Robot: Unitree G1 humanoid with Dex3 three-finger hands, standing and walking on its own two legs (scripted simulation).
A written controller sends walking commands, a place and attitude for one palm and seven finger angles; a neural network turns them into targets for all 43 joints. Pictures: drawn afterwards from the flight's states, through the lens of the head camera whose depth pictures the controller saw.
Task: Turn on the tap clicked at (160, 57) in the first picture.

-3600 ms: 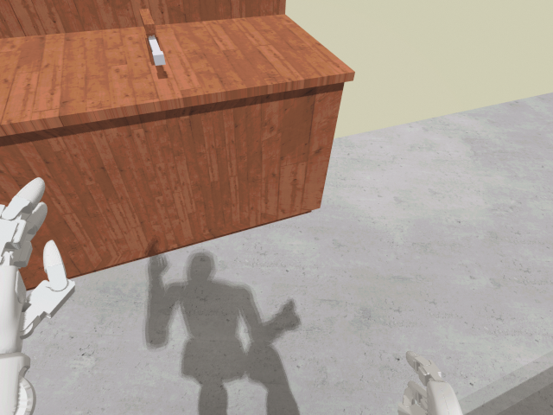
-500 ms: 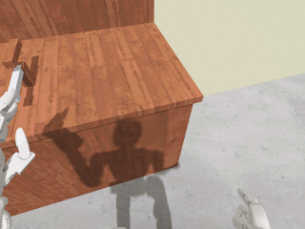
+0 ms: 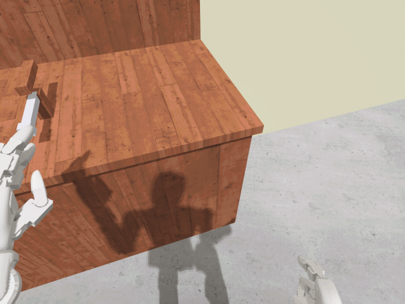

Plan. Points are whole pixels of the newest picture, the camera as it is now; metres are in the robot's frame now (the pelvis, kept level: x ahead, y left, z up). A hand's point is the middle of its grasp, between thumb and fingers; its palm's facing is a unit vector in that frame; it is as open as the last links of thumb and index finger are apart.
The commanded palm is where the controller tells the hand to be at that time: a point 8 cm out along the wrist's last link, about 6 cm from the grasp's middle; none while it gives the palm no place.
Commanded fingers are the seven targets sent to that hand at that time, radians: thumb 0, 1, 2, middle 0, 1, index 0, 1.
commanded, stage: come to a stop and stand still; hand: left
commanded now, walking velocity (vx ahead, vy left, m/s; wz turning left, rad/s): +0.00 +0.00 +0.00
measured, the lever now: (27, 129) +0.45 +0.46 +0.08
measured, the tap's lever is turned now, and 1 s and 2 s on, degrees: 0 0 0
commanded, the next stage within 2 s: look again from close up in 0.98 s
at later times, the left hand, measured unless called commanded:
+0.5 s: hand (33, 188) +0.24 +0.29 +0.16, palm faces +0.40 -0.85 -0.35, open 7.4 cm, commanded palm +0.18 +0.32 +0.18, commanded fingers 0.00 0.90 0.90 -0.20 -0.30 -0.20 -0.30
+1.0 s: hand (39, 175) +0.27 +0.29 +0.16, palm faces +0.39 -0.85 -0.36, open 7.4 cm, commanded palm +0.21 +0.32 +0.18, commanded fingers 0.00 0.90 0.90 -0.20 -0.30 -0.20 -0.30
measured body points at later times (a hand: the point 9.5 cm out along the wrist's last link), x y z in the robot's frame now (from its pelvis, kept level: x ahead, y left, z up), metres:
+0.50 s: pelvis +0.03 +0.03 +0.01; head +0.05 +0.06 +0.46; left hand +0.22 +0.33 +0.18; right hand +0.21 -0.17 -0.06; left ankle +0.07 +0.13 -0.74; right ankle +0.03 -0.09 -0.74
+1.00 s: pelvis +0.05 +0.04 +0.01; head +0.07 +0.06 +0.46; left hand +0.24 +0.33 +0.18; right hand +0.24 -0.18 -0.06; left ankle +0.07 +0.13 -0.74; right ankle +0.03 -0.09 -0.74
